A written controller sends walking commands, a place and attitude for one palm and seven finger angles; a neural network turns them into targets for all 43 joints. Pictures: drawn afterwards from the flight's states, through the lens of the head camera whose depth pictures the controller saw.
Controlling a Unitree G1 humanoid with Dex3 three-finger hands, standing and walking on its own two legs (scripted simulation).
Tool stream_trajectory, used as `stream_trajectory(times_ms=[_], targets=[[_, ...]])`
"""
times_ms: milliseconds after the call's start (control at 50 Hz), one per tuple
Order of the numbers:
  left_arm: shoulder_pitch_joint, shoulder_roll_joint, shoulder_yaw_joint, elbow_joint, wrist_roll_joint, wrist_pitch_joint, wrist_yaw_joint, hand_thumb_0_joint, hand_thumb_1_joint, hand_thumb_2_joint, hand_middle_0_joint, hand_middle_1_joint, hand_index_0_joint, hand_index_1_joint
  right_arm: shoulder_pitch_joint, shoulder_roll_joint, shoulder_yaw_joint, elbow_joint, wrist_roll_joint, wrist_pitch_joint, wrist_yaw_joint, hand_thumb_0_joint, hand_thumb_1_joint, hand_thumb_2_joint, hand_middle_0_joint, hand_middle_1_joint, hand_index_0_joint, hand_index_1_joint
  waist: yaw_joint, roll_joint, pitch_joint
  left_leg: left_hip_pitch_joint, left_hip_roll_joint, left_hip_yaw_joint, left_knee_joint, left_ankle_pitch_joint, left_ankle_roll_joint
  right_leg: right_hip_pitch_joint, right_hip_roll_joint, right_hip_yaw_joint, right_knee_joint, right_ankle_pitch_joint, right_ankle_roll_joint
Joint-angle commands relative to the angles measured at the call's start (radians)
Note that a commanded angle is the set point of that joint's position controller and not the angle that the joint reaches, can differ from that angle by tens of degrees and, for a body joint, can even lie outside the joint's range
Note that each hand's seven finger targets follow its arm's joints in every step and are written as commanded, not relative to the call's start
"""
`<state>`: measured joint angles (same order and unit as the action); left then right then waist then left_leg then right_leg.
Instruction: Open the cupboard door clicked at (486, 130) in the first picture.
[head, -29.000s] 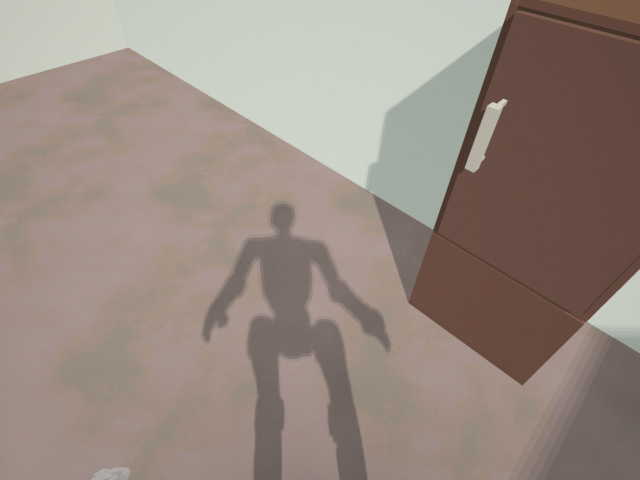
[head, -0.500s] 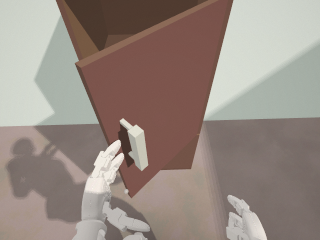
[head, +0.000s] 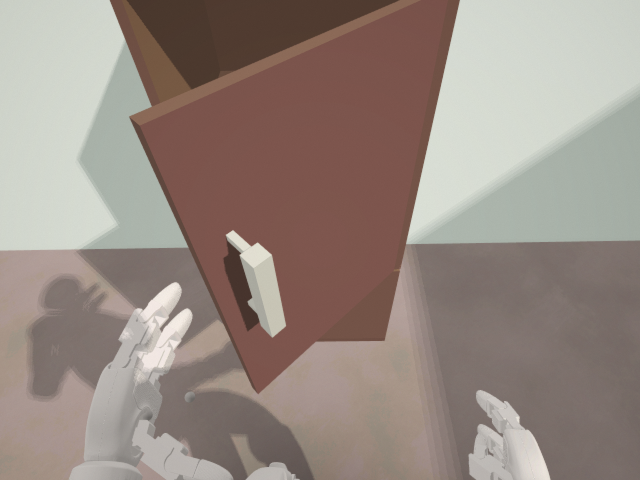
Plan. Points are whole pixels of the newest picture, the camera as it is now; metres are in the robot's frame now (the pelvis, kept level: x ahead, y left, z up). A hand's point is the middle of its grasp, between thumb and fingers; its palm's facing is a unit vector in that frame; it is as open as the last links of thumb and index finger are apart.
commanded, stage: draw the hand back to the body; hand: left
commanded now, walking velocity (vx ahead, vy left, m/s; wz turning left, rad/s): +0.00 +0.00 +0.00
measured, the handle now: (255, 285) +0.33 +0.10 +0.08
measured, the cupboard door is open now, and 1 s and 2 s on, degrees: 44 44 44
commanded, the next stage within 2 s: step back with the hand held close in 1.42 s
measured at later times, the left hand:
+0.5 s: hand (82, 375) +0.19 +0.22 +0.15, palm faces +0.17 -0.95 -0.27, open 15.3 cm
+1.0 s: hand out of the picture +0.21 +0.30 +0.22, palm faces +0.37 -0.84 -0.40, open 9.5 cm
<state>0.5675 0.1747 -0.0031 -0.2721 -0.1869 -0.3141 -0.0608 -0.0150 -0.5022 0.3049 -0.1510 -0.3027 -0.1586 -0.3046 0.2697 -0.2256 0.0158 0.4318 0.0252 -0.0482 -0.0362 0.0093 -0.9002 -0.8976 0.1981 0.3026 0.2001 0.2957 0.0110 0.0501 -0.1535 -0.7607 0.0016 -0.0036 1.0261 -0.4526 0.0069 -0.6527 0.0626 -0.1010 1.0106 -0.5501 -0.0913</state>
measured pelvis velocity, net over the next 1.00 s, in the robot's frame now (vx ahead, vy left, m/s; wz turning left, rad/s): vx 0.02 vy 0.06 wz -0.03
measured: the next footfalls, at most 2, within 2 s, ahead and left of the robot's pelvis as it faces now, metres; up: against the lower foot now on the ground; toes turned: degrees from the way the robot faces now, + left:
none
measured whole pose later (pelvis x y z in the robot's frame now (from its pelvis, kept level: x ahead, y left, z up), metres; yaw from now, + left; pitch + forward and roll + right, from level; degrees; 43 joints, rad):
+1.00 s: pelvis +0.02 +0.06 +0.07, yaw -2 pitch -2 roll -1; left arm 0.51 0.36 0.29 -0.45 -0.06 -0.06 0.12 0.00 0.52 0.75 -0.19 -0.30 -0.20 -0.30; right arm 0.21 -0.22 0.06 0.58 0.01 -0.09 -0.06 0.01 -0.90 -0.90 0.20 0.30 0.20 0.30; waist 0.06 0.05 -0.02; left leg -0.20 -0.05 0.06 0.47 -0.24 0.08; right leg -0.09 0.02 -0.02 0.42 -0.29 0.00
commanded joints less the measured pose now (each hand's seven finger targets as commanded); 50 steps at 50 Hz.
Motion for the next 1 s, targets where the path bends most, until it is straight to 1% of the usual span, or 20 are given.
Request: stream_trajectory(times_ms=[0,80,140,220,260,320,340,360,380,400,440,500,520,580,660,740,800,820,940,980], targets=[[0.036,0.087,0.109,-0.244,-0.047,-0.053,-0.005,0.000,-0.500,0.300,-0.150,-0.300,-0.150,-0.300,-0.089,-0.084,-0.032,-0.172,0.012,-0.061,-0.013,0.000,-0.900,-0.900,0.200,0.300,0.200,0.300,-0.003,-0.075,-0.102,0.129,-0.020,-0.036,-0.107,0.185,0.024,0.144,-0.080,0.201,-0.274,0.449,0.134],[0.011,0.106,0.129,-0.196,-0.074,-0.007,-0.053,0.000,-0.500,0.300,-0.150,-0.300,-0.150,-0.300,-0.099,-0.105,-0.028,-0.161,0.018,-0.068,-0.027,0.000,-0.900,-0.900,0.200,0.300,0.200,0.300,-0.015,-0.134,-0.020,0.132,-0.017,-0.045,-0.125,0.139,0.027,0.128,-0.090,0.223,-0.348,0.333,0.146],[-0.035,0.131,0.136,-0.239,-0.080,0.014,-0.074,0.000,-0.500,0.300,-0.150,-0.300,-0.150,-0.300,-0.100,-0.111,-0.022,-0.160,0.019,-0.087,-0.035,0.000,-0.900,-0.900,0.200,0.300,0.200,0.300,-0.009,-0.076,-0.022,0.185,-0.013,-0.046,-0.164,0.142,0.030,0.122,-0.081,0.192,-0.357,0.282,0.121],[-0.053,0.171,0.180,-0.314,-0.094,0.021,-0.072,0.000,-0.500,0.300,-0.150,-0.300,-0.150,-0.300,-0.099,-0.107,-0.015,-0.156,0.021,-0.111,-0.039,0.000,-0.900,-0.900,0.200,0.300,0.200,0.300,0.008,-0.019,-0.054,0.249,-0.013,-0.052,-0.206,0.185,0.031,0.146,-0.061,0.147,-0.340,0.327,0.102],[-0.047,0.185,0.213,-0.315,-0.103,0.028,-0.068,0.000,-0.430,0.330,-0.153,-0.300,-0.153,-0.300,-0.098,-0.105,-0.014,-0.150,0.023,-0.117,-0.040,0.000,-0.900,-0.900,0.200,0.300,0.200,0.300,0.015,-0.033,-0.053,0.263,-0.012,-0.053,-0.225,0.193,0.030,0.154,-0.048,0.121,-0.338,0.325,0.094],[-0.054,0.179,0.216,-0.327,-0.110,0.048,-0.070,0.000,-0.325,0.375,-0.156,-0.300,-0.156,-0.300,-0.106,-0.107,-0.011,-0.145,0.029,-0.130,-0.036,0.000,-0.900,-0.900,0.200,0.300,0.200,0.300,0.020,0.020,-0.039,0.302,-0.010,-0.055,-0.257,0.202,0.028,0.147,-0.033,0.085,-0.336,0.304,0.078],[-0.052,0.334,0.234,-0.384,0.042,0.089,0.035,0.000,-0.290,0.390,-0.158,-0.300,-0.158,-0.300,-0.107,-0.109,-0.022,-0.138,0.010,-0.110,-0.059,0.000,-0.900,-0.900,0.200,0.300,0.200,0.300,0.053,0.022,-0.041,0.336,0.008,-0.047,-0.291,0.211,0.029,0.163,-0.071,0.161,-0.416,0.316,0.062],[0.003,0.249,0.198,-0.373,0.052,0.122,0.080,0.000,-0.255,0.405,-0.159,-0.300,-0.159,-0.300,-0.101,-0.090,-0.014,-0.138,0.007,-0.101,-0.065,0.000,-0.900,-0.900,0.200,0.300,0.200,0.300,0.033,0.012,-0.012,0.366,0.004,-0.039,-0.306,0.229,0.031,0.177,-0.077,0.150,-0.440,0.324,0.063],[0.016,0.232,0.184,-0.392,0.060,0.140,0.098,0.000,-0.220,0.420,-0.160,-0.300,-0.160,-0.300,-0.103,-0.094,-0.014,-0.138,0.006,-0.100,-0.064,0.000,-0.900,-0.900,0.200,0.300,0.200,0.300,0.034,-0.015,-0.025,0.381,0.004,-0.043,-0.312,0.242,0.033,0.194,-0.076,0.141,-0.447,0.335,0.067],[0.050,0.191,0.150,-0.360,0.078,0.158,0.110,0.000,-0.185,0.435,-0.161,-0.300,-0.161,-0.300,-0.102,-0.088,-0.011,-0.127,0.007,-0.091,-0.063,0.000,-0.900,-0.900,0.200,0.300,0.200,0.300,0.026,0.008,0.011,0.405,0.010,-0.035,-0.324,0.249,0.035,0.191,-0.074,0.127,-0.445,0.344,0.069],[0.023,0.209,0.152,-0.384,0.099,0.173,0.136,0.000,-0.115,0.465,-0.164,-0.300,-0.164,-0.300,-0.111,-0.098,-0.006,-0.120,0.005,-0.080,-0.060,0.000,-0.900,-0.900,0.200,0.300,0.200,0.300,0.024,0.022,0.015,0.446,0.018,-0.053,-0.367,0.264,0.033,0.208,-0.065,0.103,-0.450,0.340,0.064],[-0.007,0.241,0.181,-0.386,0.116,0.186,0.165,0.000,-0.010,0.510,-0.168,-0.300,-0.168,-0.300,-0.132,-0.103,-0.003,-0.113,0.001,-0.075,-0.067,0.000,-0.900,-0.900,0.200,0.300,0.200,0.300,0.024,-0.035,0.038,0.481,0.027,-0.063,-0.426,0.243,0.033,0.243,-0.058,0.093,-0.487,0.311,0.065],[-0.026,0.254,0.196,-0.399,0.120,0.184,0.173,0.000,0.025,0.525,-0.169,-0.300,-0.169,-0.300,-0.133,-0.104,-0.001,-0.108,-0.001,-0.077,-0.068,0.000,-0.900,-0.900,0.200,0.300,0.200,0.300,0.026,-0.009,0.034,0.500,0.029,-0.068,-0.448,0.235,0.031,0.258,-0.058,0.092,-0.497,0.302,0.062],[-0.051,0.297,0.250,-0.403,0.127,0.188,0.193,0.000,0.130,0.570,-0.173,-0.300,-0.173,-0.300,-0.146,-0.105,0.004,-0.089,-0.005,-0.083,-0.072,0.000,-0.900,-0.900,0.200,0.300,0.200,0.300,0.036,-0.016,0.037,0.530,0.033,-0.079,-0.498,0.250,0.026,0.315,-0.057,0.085,-0.522,0.313,0.058],[-0.061,0.280,0.257,-0.430,0.131,0.189,0.197,0.000,0.270,0.630,-0.178,-0.300,-0.178,-0.300,-0.146,-0.103,0.007,-0.067,-0.005,-0.095,-0.064,0.000,-0.900,-0.900,0.200,0.300,0.200,0.300,0.036,0.058,0.040,0.600,0.049,-0.102,-0.555,0.341,0.003,0.361,-0.054,0.078,-0.540,0.353,0.059],[-0.066,0.282,0.283,-0.418,0.130,0.191,0.196,0.000,0.410,0.690,-0.182,-0.300,-0.182,-0.300,-0.155,-0.112,0.001,-0.044,-0.010,-0.104,-0.049,0.000,-0.900,-0.900,0.200,0.300,0.200,0.300,0.040,0.055,0.058,0.639,0.066,-0.118,-0.603,0.415,-0.021,0.404,-0.051,0.074,-0.569,0.375,0.060],[-0.061,0.292,0.320,-0.389,0.127,0.193,0.195,0.000,0.515,0.735,-0.186,-0.300,-0.186,-0.300,-0.161,-0.117,-0.007,-0.033,-0.012,-0.098,-0.042,0.000,-0.900,-0.900,0.200,0.300,0.200,0.300,0.043,-0.013,0.073,0.643,0.072,-0.111,-0.626,0.455,-0.026,0.441,-0.047,0.071,-0.591,0.399,0.061],[-0.078,0.307,0.341,-0.402,0.128,0.191,0.195,0.000,0.550,0.750,-0.187,-0.300,-0.187,-0.300,-0.162,-0.121,-0.010,-0.030,-0.013,-0.096,-0.039,0.000,-0.900,-0.900,0.200,0.300,0.200,0.300,0.047,0.017,0.061,0.658,0.073,-0.108,-0.632,0.465,-0.029,0.452,-0.047,0.075,-0.597,0.405,0.061],[-0.133,0.356,0.432,-0.409,0.122,0.182,0.198,0.000,0.760,0.840,-0.195,-0.300,-0.195,-0.300,-0.174,-0.118,-0.017,-0.005,-0.014,-0.091,-0.032,0.000,-0.900,-0.900,0.200,0.300,0.200,0.300,0.052,0.069,0.058,0.683,0.070,-0.096,-0.660,0.478,-0.037,0.495,-0.046,0.080,-0.633,0.426,0.059],[-0.144,0.380,0.465,-0.392,0.118,0.181,0.201,0.000,0.830,0.870,-0.198,-0.300,-0.198,-0.300,-0.183,-0.122,-0.020,0.002,-0.015,-0.090,-0.034,0.000,-0.900,-0.900,0.200,0.300,0.200,0.300,0.056,0.051,0.065,0.677,0.068,-0.086,-0.666,0.465,-0.030,0.511,-0.044,0.081,-0.648,0.434,0.057]])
